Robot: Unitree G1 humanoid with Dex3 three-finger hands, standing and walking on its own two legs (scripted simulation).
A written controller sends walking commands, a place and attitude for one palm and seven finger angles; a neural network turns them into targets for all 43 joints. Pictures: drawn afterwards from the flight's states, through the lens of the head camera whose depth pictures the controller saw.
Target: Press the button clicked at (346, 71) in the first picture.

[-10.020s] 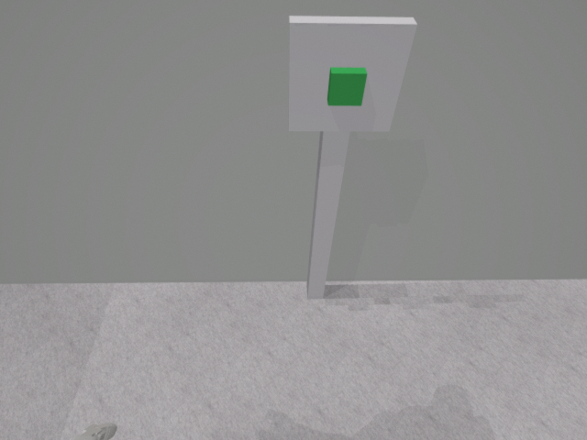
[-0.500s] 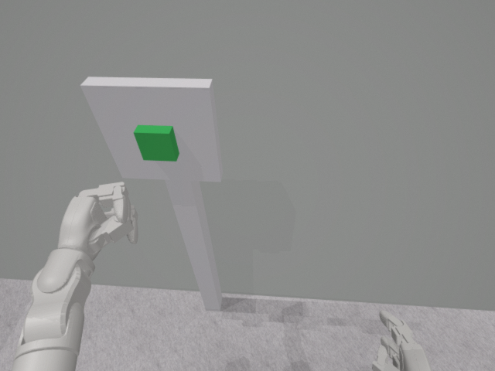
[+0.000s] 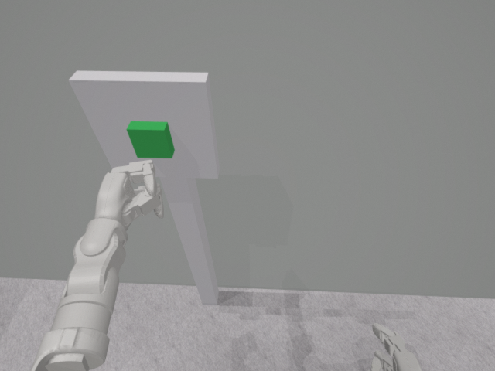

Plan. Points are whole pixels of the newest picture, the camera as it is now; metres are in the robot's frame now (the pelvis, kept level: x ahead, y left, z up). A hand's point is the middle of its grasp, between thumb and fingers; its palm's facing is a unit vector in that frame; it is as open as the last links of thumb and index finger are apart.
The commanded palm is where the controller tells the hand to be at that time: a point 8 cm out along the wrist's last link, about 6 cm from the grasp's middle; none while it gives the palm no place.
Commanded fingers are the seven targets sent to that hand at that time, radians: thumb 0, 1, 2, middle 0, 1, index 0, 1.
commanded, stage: aim a knuckle at the button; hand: left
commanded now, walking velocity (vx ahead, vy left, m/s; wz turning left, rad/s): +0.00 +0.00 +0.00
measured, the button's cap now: (152, 139) +0.46 +0.20 +0.14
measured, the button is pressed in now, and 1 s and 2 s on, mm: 0 0 13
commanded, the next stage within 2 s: press the button with the knuckle in 0.82 s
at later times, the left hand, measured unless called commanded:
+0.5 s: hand (159, 194) +0.36 +0.17 +0.10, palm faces +0.03 -1.00 -0.03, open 3.1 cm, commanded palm +0.33 +0.22 +0.11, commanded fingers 0.00 0.90 0.90 -1.30 -1.50 -1.30 -1.50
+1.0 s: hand (158, 193) +0.36 +0.17 +0.11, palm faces +0.02 -1.00 -0.02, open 3.1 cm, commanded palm +0.34 +0.22 +0.11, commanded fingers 0.00 0.90 0.90 -1.30 -1.50 -1.30 -1.50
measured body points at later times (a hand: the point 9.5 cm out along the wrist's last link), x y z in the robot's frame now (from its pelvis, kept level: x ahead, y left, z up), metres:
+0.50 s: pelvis +0.00 -0.01 +0.00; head +0.01 -0.02 +0.45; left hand +0.35 +0.22 +0.11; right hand +0.12 -0.26 -0.11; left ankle +0.00 +0.09 -0.73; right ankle +0.01 -0.08 -0.73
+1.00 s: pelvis +0.00 +0.00 +0.00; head +0.01 -0.01 +0.45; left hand +0.36 +0.22 +0.11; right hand +0.13 -0.25 -0.10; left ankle +0.00 +0.09 -0.73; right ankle +0.01 -0.08 -0.73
